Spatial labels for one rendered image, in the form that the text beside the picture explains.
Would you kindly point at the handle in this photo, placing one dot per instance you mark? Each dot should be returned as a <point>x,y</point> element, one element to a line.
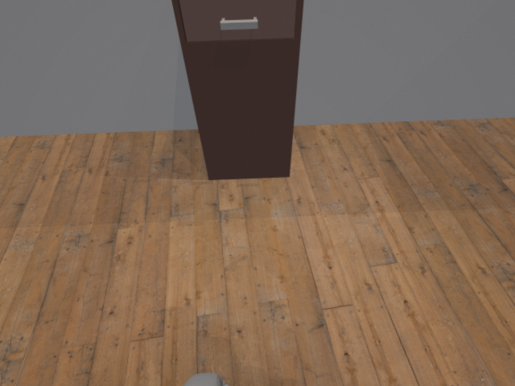
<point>239,24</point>

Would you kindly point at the cabinet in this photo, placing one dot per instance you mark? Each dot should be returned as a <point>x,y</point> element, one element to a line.
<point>243,93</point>

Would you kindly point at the drawer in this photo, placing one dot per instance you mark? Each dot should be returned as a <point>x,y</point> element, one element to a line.
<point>201,19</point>

